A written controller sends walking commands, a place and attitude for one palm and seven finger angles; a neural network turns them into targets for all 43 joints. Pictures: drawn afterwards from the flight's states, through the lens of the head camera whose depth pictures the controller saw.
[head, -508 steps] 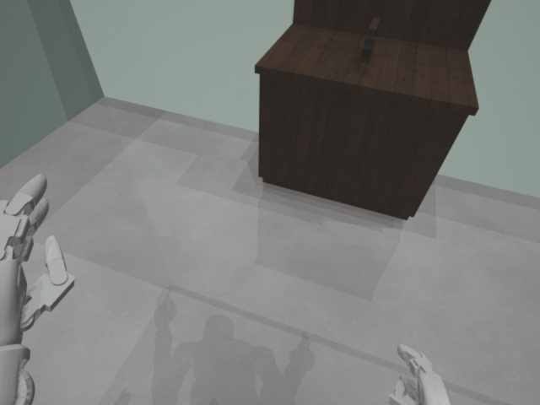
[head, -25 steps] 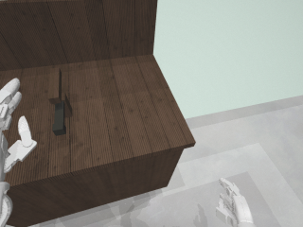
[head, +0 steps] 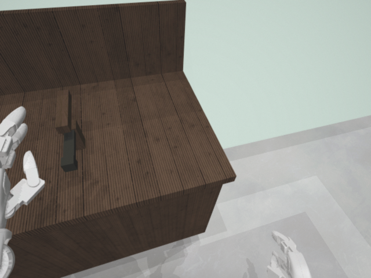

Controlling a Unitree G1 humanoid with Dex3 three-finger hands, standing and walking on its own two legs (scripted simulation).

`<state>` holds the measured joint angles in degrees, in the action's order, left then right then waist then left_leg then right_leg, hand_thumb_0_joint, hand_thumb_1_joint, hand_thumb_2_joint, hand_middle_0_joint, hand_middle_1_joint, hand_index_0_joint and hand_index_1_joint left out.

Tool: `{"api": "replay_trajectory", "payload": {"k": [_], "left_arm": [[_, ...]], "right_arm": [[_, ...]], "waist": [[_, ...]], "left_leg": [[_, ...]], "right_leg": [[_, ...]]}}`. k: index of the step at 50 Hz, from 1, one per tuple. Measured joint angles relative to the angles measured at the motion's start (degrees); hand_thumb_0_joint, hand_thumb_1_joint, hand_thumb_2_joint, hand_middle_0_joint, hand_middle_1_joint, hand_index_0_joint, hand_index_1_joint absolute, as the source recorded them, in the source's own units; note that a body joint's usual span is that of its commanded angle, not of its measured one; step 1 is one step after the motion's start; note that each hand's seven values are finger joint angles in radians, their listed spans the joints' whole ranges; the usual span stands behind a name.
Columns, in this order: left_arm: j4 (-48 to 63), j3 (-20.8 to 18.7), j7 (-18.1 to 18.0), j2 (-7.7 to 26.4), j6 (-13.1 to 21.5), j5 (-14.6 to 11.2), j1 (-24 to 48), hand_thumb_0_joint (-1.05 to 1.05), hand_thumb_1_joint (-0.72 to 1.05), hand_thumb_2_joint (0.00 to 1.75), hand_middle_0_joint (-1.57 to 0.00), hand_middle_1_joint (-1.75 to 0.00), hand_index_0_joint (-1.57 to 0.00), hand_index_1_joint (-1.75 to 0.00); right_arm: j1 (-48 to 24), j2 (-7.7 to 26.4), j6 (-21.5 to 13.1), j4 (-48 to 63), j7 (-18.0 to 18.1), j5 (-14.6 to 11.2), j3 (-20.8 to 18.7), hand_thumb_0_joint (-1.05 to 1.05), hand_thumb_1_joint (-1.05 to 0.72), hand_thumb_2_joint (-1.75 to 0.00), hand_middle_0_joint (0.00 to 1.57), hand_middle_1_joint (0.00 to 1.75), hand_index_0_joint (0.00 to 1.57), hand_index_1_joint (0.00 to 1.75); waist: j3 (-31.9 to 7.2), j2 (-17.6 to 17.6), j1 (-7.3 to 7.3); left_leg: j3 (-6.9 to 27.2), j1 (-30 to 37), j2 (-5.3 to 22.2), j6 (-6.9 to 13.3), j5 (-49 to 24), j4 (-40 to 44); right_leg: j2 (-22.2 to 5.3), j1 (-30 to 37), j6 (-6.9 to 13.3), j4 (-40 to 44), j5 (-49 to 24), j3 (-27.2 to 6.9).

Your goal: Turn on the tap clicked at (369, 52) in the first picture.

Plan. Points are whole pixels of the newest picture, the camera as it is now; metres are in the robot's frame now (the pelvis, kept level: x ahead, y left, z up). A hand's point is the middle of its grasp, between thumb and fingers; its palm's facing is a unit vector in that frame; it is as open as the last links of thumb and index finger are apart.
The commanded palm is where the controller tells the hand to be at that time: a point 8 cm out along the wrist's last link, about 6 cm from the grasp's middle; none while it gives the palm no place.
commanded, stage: look again from close up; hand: left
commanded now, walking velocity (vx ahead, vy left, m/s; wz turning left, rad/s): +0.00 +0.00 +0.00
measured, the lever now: (69, 163) +0.35 +0.31 +0.01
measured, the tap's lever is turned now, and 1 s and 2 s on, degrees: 0 0 0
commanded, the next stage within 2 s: turn the palm inward beside the body in 0.14 s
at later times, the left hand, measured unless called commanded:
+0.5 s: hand (51, 194) +0.21 +0.24 +0.13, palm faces +0.34 -0.85 -0.40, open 7.4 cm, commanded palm +0.15 +0.27 +0.17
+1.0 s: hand (61, 202) +0.20 +0.21 +0.14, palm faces +0.45 -0.83 -0.34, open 7.4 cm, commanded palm +0.14 +0.25 +0.15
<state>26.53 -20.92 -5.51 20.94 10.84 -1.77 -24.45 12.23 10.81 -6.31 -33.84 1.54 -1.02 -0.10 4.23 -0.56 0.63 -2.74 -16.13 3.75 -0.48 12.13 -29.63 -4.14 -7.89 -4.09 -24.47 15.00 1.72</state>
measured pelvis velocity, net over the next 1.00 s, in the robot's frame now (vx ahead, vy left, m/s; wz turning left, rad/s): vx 0.01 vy -0.06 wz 0.06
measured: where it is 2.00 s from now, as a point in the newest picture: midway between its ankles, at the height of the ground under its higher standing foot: outside the picture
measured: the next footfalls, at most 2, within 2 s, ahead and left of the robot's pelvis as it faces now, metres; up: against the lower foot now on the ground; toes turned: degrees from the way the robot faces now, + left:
none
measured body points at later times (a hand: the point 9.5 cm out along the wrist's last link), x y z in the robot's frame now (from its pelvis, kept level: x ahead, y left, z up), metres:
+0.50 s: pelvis -0.01 -0.02 -0.01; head +0.00 -0.02 +0.44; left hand +0.19 +0.28 +0.16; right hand +0.19 -0.23 -0.08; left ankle +0.04 +0.12 -0.74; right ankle -0.02 -0.17 -0.74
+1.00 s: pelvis +0.01 -0.06 -0.02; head +0.00 -0.08 +0.43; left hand +0.17 +0.25 +0.16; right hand +0.20 -0.28 -0.10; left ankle +0.04 +0.12 -0.74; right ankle -0.02 -0.17 -0.74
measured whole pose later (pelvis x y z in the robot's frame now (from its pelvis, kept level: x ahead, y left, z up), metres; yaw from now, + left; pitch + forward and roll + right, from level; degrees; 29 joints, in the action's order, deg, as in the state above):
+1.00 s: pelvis +0.01 -0.06 -0.02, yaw +3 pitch +1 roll +0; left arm 20.4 -21.8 -1.8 20.4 6.9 -9.6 -23.6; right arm 13.3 13.8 -12.0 -36.6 2.4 -0.4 0.0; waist -2.2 2.9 2.8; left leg 3.2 -23.7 5.4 -4.0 16.6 -39.5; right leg -2.1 -16.5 0.4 -41.2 25.2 5.9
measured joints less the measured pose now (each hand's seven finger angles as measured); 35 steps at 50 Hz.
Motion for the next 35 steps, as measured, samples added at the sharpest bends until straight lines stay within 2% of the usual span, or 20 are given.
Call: {"api": "replay_trajectory", "payload": {"k": [12, 13, 14, 15, 17, 19, 20, 22, 24, 28, 32, 35], "left_arm": [[1.1, -0.1, 0.0, 0.2, 0.1, 0.1, -0.1, 0.01, 0.89, 0.89, -0.21, -0.31, -0.21, -0.3], [0.3, 0.3, 0.3, 2.4, 0.2, 0.2, 2.4, 0.02, 0.89, 0.89, -0.21, -0.31, -0.21, -0.3], [-1.9, 0.1, 1.3, 5.4, 0.5, 1.9, 6.7, 0.02, 0.89, 0.89, -0.21, -0.31, -0.21, -0.3], [-4.2, -0.4, 2.1, 7.2, -0.3, 2.3, 10.7, 0.02, 0.89, 0.89, -0.22, -0.31, -0.21, -0.3], [-6.8, -2.5, 3.7, 7.6, -4.0, -0.1, 15.1, 0.01, 0.89, 0.89, -0.22, -0.31, -0.21, -0.3], [-7.6, -4.0, 5.0, 5.5, -7.7, -2.9, 15.0, 0.01, 0.89, 0.89, -0.21, -0.31, -0.21, -0.3], [-7.5, -3.9, 5.5, 4.1, -9.1, -3.4, 13.9, 0.01, 0.89, 0.89, -0.21, -0.31, -0.21, -0.3], [-7.2, -1.9, 5.7, 1.9, -10.3, -2.5, 10.5, 0.01, 0.9, 0.9, -0.2, -0.31, -0.2, -0.3], [-6.4, 0.8, 5.0, 0.5, -10.0, -0.9, 7.2, 0.01, 0.9, 0.9, -0.2, -0.31, -0.2, -0.3], [-5.6, 4.0, 1.8, -0.4, -4.3, 0.8, 3.5, 0.02, 0.89, 0.89, -0.21, -0.31, -0.21, -0.3], [-6.9, 2.6, -1.2, 0.1, -0.6, 0.7, 6.1, 0.02, 0.89, 0.89, -0.22, -0.31, -0.21, -0.3], [-9.6, 0.9, -1.0, 0.4, -1.6, -0.5, 9.7, 0.02, 0.89, 0.89, -0.21, -0.31, -0.21, -0.3]], "right_arm": [[-0.6, -0.4, -0.2, 0.5, -0.3, 0.0, 0.2, 0.01, -0.9, -0.9, 0.21, 0.3, 0.21, 0.3], [0.3, 0.0, -0.1, 1.6, 1.2, -0.8, 1.0, 0.01, -0.9, -0.9, 0.21, 0.3, 0.2, 0.3], [1.1, 0.0, -0.9, 1.7, 1.8, 0.5, 1.1, 0.01, -0.9, -0.9, 0.2, 0.3, 0.2, 0.3], [1.1, 0.2, -1.6, 0.9, 1.2, 1.4, 1.1, 0.01, -0.9, -0.9, 0.2, 0.3, 0.2, 0.3], [0.0, 0.7, -2.1, -1.5, -0.8, 1.9, 1.5, 0.01, -0.9, -0.9, 0.2, 0.3, 0.2, 0.3], [-1.2, 1.2, -2.1, -2.9, -2.2, 1.2, 1.9, 0.01, -0.9, -0.9, 0.21, 0.3, 0.21, 0.3], [-1.6, 1.4, -2.1, -2.9, -2.5, 0.8, 1.9, 0.02, -0.9, -0.9, 0.21, 0.3, 0.21, 0.3], [-2.3, 1.8, -2.1, -2.3, -2.7, 0.4, 1.8, 0.02, -0.9, -0.9, 0.21, 0.3, 0.21, 0.3], [-2.9, 2.0, -2.2, -1.4, -2.4, 0.7, 1.6, 0.02, -0.9, -0.9, 0.21, 0.3, 0.21, 0.3], [-3.4, 1.7, -3.3, -1.3, -1.8, 1.9, 0.9, 0.01, -0.9, -0.9, 0.21, 0.3, 0.21, 0.3], [-3.0, 1.5, -3.7, -3.0, -1.2, 1.9, 0.8, 0.01, -0.9, -0.9, 0.2, 0.3, 0.2, 0.3], [-2.7, 1.7, -3.5, -4.2, -0.5, 1.4, 1.3, 0.01, -0.9, -0.9, 0.2, 0.3, 0.2, 0.3]], "waist": [[0.4, 0.1, 0.27], [0.9, -0.1, 1.12], [1.3, -0.3, 2.4], [1.2, -0.3, 2.93], [0.0, -0.3, 3.01], [-1.3, 0.3, 2.46], [-1.9, 0.7, 2.14], [-2.4, 1.0, 1.42], [-2.2, 0.9, 0.96], [-2.3, 0.5, 1.29], [-3.0, 1.0, 2.36], [-3.4, 1.9, 2.95]], "left_leg": [[0.2, -0.2, -0.1, 0.0, 0.0, -0.1], [0.3, -0.2, -0.3, 0.0, 0.0, -0.2], [0.5, -0.2, -0.5, -0.1, -0.2, -0.2], [0.9, -0.4, -0.8, -0.4, -0.4, -0.2], [1.2, -0.7, -0.8, -0.7, -0.8, -0.2], [0.9, -0.4, -0.4, -0.9, -0.7, -0.1], [0.8, -0.4, -0.3, -0.9, -0.7, -0.1], [1.0, -0.9, -0.3, -1.0, -0.7, -0.5], [1.4, -1.9, -0.3, -1.2, -0.6, -1.5], [3.1, -4.8, 0.0, -2.0, 0.1, -4.5], [5.3, -6.8, 0.5, -2.8, 1.1, -7.3], [6.4, -7.3, 0.6, -3.0, 1.7, -8.4]], "right_leg": [[0.0, -0.1, 0.0, 0.1, 0.0, 0.2], [-0.2, -0.2, 0.0, -0.6, 0.3, 0.3], [-0.4, -0.6, 0.7, -1.9, 0.9, 0.5], [-0.6, -1.1, 1.4, -2.9, 1.4, 0.9], [-0.7, -1.6, 1.6, -3.6, 1.6, 1.0], [-0.3, -1.4, 1.2, -3.3, 1.5, 0.7], [-0.3, -1.5, 1.1, -3.4, 1.5, 0.7], [-0.3, -2.3, 1.0, -4.5, 1.9, 0.7], [-0.3, -3.5, 1.2, -6.4, 2.7, 1.1], [0.1, -6.1, 1.9, -10.4, 4.6, 2.3], [0.8, -7.2, 2.9, -13.1, 6.2, 4.2], [1.0, -7.4, 3.4, -14.4, 7.1, 5.1]]}}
